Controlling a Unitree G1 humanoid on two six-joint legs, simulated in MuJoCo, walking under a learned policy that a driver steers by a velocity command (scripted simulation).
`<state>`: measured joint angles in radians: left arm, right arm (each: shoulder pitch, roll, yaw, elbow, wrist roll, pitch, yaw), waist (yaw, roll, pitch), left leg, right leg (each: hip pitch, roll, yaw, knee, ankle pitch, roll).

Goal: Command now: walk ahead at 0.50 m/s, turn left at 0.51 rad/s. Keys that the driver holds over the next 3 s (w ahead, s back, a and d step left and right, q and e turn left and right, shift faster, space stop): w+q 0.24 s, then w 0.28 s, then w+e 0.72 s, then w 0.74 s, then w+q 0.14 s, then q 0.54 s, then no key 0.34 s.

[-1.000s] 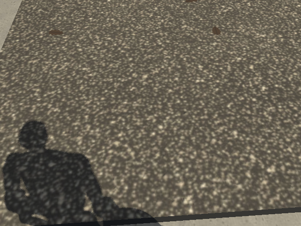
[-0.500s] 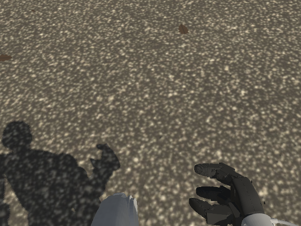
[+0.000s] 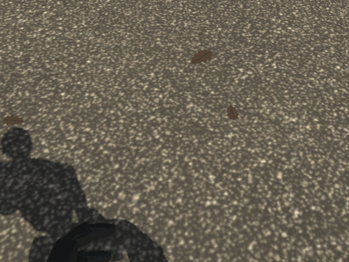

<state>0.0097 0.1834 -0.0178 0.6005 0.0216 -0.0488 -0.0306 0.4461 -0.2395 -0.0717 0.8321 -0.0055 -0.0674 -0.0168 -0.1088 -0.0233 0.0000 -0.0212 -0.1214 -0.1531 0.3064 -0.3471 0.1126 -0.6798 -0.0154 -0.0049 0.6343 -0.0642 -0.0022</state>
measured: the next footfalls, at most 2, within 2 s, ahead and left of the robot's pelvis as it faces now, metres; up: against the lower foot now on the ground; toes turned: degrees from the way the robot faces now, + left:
right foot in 0.06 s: +0.21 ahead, -0.11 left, +0.00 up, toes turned +3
left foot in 0.56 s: +0.44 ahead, +0.16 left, +0.00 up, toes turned +17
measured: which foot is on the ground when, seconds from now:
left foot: down 0.00-0.08, up 0.10-0.54, down 0.56-1.00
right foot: up 0.00-0.04, down 0.06-0.56, up 0.58-1.00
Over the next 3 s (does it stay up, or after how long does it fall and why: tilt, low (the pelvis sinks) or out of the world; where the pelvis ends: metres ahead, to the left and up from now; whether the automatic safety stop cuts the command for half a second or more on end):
stays up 1.30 -0.01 0.00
